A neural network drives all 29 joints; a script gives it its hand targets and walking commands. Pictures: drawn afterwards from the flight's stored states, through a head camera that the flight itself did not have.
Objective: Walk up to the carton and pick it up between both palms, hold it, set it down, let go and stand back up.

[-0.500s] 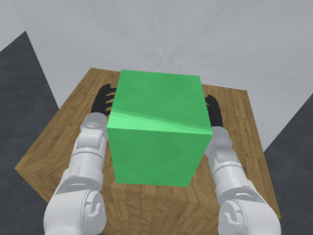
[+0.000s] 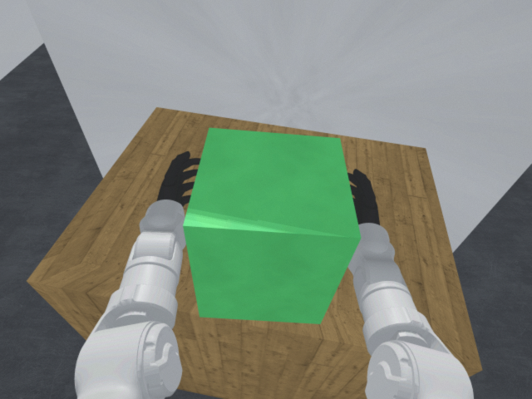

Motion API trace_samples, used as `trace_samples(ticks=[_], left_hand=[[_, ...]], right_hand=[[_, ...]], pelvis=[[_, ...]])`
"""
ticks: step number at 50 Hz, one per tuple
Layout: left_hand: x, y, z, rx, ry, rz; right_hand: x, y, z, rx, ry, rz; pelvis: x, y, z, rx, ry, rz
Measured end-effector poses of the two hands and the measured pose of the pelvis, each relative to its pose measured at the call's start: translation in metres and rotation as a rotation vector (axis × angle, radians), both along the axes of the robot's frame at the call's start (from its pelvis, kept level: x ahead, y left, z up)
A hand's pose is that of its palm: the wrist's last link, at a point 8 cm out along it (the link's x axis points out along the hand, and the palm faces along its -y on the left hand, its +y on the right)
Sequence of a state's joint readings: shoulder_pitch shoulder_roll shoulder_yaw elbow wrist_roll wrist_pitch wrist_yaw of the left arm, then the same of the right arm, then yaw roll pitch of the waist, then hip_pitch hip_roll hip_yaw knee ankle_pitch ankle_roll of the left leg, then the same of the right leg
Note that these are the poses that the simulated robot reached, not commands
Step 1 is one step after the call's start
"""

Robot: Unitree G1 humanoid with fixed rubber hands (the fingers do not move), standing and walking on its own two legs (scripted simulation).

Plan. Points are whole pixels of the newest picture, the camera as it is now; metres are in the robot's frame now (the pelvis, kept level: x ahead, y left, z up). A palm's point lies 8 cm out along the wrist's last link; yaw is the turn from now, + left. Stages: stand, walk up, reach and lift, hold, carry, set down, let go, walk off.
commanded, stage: set down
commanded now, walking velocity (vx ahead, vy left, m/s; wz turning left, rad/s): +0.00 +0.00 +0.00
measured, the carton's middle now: (267, 230) +0.39 +0.01 +0.04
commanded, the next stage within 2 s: none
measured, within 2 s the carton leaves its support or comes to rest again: rests again in 0.38 s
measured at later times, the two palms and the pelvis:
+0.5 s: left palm (174, 209) +0.41 +0.16 +0.07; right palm (363, 229) +0.38 -0.14 +0.06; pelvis +0.00 +0.00 +0.00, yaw +0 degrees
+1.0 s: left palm (174, 211) +0.40 +0.16 +0.07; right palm (363, 230) +0.38 -0.14 +0.06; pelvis +0.00 +0.00 +0.00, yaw +0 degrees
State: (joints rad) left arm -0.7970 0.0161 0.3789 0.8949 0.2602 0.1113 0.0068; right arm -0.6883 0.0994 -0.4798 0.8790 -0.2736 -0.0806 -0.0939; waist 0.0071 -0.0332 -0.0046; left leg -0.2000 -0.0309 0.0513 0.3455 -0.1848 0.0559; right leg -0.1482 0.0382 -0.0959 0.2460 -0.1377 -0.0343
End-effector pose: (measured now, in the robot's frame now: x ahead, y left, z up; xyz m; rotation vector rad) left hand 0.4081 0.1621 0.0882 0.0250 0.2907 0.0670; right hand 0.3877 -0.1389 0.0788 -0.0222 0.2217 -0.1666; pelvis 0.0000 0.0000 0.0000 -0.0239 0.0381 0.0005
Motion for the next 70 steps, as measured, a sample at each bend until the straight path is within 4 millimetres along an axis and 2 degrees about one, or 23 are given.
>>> trace_samples(ticks=[13,28,70], left_hand=[[-0.003,-0.004,-0.002,0.004,0.0,-0.009],[-0.003,-0.001,-0.018,-0.008,-0.011,-0.013],[-0.003,-0.001,-0.02,-0.013,-0.032,-0.016]], right_hand=[[-0.007,-0.004,-0.005,-0.003,0.001,-0.008],[-0.005,-0.001,-0.014,-0.016,-0.012,-0.004],[-0.006,-0.002,-0.016,-0.008,-0.023,-0.002]], pelvis=[[-0.005,0.001,0.0,0.001,0.017,-0.007],[0.001,0.004,-0.001,-0.002,0.034,-0.004],[-0.006,0.001,-0.002,0.002,0.032,-0.012]])
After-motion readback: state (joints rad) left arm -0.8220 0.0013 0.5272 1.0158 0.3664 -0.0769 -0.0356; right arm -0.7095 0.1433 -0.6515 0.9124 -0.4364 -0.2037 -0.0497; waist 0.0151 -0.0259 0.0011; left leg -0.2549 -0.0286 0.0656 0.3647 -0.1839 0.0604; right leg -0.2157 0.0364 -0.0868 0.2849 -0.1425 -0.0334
